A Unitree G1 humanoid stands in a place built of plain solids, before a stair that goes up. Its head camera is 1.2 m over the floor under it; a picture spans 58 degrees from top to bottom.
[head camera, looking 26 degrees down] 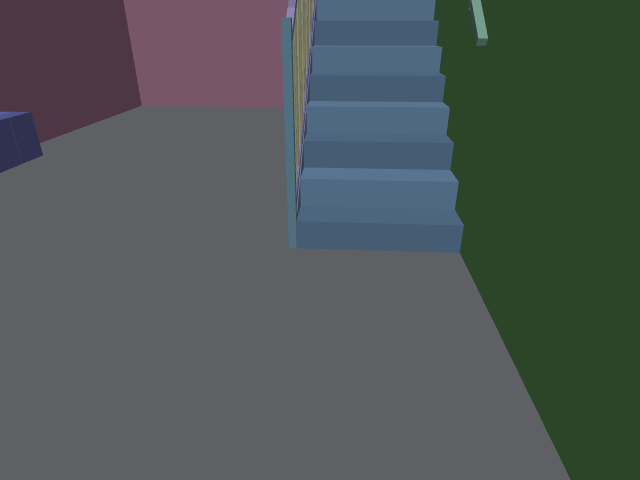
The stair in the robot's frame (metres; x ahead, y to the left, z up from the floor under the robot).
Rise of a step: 0.18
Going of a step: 0.25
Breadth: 0.98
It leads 4 degrees to the right of straight ahead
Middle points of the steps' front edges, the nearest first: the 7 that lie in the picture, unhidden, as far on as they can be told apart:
2.32 -0.35 0.18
2.56 -0.36 0.36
2.81 -0.38 0.54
3.06 -0.39 0.72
3.30 -0.41 0.90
3.55 -0.42 1.08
3.80 -0.44 1.26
